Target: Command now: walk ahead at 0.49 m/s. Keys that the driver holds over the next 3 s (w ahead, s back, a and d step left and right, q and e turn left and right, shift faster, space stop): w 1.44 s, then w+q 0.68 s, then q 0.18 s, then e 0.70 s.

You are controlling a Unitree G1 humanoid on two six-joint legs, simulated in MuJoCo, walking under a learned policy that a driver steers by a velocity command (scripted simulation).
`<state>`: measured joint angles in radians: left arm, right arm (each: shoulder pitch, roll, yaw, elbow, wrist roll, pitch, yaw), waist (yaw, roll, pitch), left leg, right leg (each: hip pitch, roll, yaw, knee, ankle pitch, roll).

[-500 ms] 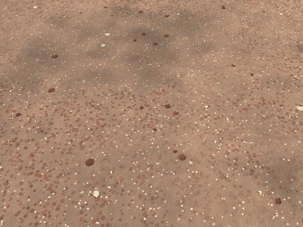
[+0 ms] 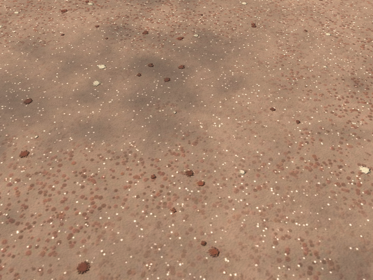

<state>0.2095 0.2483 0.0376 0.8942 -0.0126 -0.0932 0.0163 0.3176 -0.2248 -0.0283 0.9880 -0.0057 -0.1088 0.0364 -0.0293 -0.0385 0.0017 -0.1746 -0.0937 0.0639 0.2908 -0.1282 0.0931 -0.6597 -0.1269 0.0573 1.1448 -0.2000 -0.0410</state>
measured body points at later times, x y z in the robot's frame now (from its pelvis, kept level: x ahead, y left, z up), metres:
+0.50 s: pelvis +0.28 -0.08 +0.00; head +0.29 -0.10 +0.45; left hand +0.34 +0.18 -0.12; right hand +0.36 -0.35 -0.14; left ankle +0.27 +0.08 -0.66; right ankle +0.30 -0.16 -0.74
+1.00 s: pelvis +0.55 -0.01 -0.01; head +0.58 +0.00 +0.44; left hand +0.58 +0.25 -0.15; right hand +0.67 -0.27 -0.13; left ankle +0.61 +0.07 -0.74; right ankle +0.44 -0.16 -0.65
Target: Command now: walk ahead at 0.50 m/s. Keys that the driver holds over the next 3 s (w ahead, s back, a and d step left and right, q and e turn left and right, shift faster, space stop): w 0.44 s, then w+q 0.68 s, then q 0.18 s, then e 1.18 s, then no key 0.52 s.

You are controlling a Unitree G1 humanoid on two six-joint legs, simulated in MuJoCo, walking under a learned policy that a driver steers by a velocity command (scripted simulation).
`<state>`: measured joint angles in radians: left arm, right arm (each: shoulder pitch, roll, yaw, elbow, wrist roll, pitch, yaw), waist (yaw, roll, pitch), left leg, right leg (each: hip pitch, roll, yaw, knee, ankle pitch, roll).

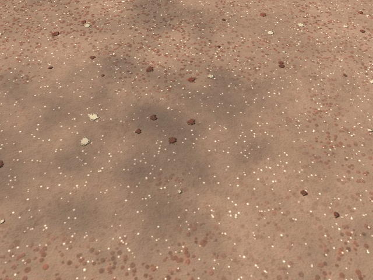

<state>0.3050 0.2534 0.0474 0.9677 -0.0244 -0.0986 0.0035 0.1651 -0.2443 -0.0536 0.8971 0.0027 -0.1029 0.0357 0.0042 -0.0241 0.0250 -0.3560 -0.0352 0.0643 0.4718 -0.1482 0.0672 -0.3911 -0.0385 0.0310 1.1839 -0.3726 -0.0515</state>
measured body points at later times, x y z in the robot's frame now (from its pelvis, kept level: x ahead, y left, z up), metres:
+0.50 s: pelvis +0.27 -0.06 -0.01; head +0.31 -0.07 +0.44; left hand +0.46 +0.19 -0.11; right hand +0.24 -0.32 -0.16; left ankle +0.09 +0.08 -0.68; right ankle +0.38 -0.15 -0.74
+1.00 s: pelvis +0.54 -0.02 -0.02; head +0.57 +0.00 +0.43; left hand +0.47 +0.24 -0.16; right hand +0.78 -0.20 -0.12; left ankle +0.65 +0.11 -0.73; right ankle +0.38 -0.15 -0.73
